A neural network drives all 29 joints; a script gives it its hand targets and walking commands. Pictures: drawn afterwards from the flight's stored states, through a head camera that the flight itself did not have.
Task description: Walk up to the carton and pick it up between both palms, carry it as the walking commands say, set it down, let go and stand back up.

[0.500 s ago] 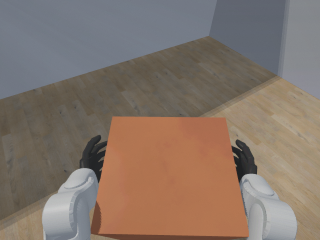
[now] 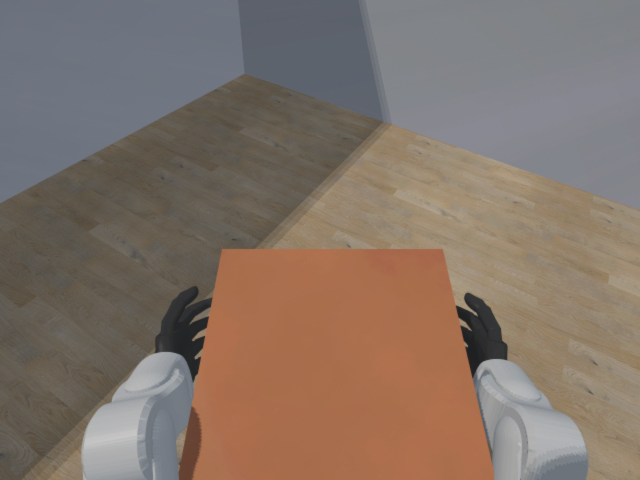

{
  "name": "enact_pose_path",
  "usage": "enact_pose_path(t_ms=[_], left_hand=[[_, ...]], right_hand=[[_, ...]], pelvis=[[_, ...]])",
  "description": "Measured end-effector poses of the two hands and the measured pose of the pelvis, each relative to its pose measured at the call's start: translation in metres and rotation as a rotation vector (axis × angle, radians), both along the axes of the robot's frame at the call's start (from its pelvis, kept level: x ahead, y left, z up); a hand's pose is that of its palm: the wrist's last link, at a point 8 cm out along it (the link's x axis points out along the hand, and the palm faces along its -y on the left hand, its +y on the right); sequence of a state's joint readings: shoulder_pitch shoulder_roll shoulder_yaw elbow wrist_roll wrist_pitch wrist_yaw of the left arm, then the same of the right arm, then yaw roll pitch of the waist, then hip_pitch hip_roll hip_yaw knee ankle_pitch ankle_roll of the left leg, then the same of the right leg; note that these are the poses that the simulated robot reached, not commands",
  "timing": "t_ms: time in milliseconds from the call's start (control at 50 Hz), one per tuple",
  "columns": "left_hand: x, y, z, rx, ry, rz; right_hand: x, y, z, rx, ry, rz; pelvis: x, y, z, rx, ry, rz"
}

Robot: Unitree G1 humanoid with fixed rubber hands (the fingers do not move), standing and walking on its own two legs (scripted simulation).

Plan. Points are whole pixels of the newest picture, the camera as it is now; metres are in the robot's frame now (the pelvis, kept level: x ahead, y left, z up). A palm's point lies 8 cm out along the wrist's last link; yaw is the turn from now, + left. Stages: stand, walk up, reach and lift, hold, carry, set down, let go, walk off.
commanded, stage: carry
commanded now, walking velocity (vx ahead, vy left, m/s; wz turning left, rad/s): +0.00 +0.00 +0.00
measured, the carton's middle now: (331, 389) +0.23 +0.00 +0.02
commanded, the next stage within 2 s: none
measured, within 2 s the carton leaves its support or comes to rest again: neither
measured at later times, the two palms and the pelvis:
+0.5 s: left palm (260, 359) +0.23 +0.08 +0.09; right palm (576, 407) +0.19 -0.24 +0.09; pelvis -0.02 -0.05 +0.00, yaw -6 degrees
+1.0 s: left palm (277, 391) +0.20 +0.06 +0.08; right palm (603, 441) +0.16 -0.26 +0.08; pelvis -0.05 -0.07 -0.01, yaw -6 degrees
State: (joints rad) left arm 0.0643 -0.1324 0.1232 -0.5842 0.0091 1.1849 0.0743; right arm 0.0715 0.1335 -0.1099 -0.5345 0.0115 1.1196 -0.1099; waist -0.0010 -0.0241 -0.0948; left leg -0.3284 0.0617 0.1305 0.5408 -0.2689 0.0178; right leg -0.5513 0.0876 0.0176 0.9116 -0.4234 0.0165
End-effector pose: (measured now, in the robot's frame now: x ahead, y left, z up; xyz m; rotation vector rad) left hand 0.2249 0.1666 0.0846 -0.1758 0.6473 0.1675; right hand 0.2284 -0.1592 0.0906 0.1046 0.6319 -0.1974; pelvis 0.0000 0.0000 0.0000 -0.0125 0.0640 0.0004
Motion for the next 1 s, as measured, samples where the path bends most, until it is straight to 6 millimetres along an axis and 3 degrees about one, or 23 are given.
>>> enact_pose_path(t_ms=[140,240,320,580,1000], left_hand=[[0.015,-0.034,0.01,0.008,-0.017,-0.094],[0.018,-0.069,0.002,0.041,-0.013,-0.134],[0.013,-0.084,-0.002,0.058,0.028,-0.153],[-0.003,-0.086,0.009,0.036,-0.008,-0.119],[-0.026,-0.107,-0.007,0.031,0.012,-0.138]], right_hand=[[-0.016,-0.033,0.008,0.004,-0.017,-0.091],[-0.022,-0.067,-0.007,0.026,-0.013,-0.124],[-0.033,-0.082,-0.013,0.051,0.028,-0.149],[-0.039,-0.084,0.002,0.025,-0.006,-0.112],[-0.068,-0.105,-0.012,0.023,0.013,-0.134]], pelvis=[[0.0,-0.013,0.003,-0.027,-0.009,-0.066],[-0.003,-0.036,-0.007,-0.012,-0.008,-0.096],[-0.008,-0.046,-0.005,0.001,-0.008,-0.107],[-0.021,-0.056,-0.001,0.014,-0.016,-0.11],[-0.047,-0.073,-0.011,0.002,-0.013,-0.109]])
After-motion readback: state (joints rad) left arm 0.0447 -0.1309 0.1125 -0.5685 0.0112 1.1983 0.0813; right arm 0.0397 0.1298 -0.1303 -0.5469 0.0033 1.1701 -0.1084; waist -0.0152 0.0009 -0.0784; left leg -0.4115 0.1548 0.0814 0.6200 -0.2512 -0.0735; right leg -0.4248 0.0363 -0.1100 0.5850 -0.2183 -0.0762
